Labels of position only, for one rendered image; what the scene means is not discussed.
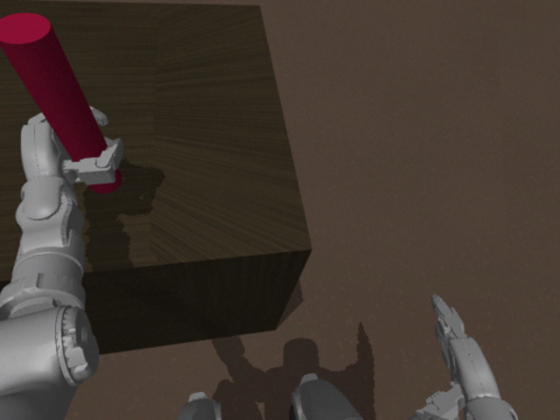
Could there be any right robot arm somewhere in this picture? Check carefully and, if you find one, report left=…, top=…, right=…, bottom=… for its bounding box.
left=464, top=397, right=518, bottom=420

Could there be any can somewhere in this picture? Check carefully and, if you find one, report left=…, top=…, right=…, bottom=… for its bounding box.
left=0, top=13, right=123, bottom=193

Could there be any right robot hand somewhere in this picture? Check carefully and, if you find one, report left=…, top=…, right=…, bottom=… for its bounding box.
left=408, top=294, right=501, bottom=420

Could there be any left robot hand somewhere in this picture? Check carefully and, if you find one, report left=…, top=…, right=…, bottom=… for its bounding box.
left=21, top=106, right=123, bottom=188

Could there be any left robot arm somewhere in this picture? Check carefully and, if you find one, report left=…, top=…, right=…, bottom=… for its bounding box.
left=0, top=176, right=100, bottom=420

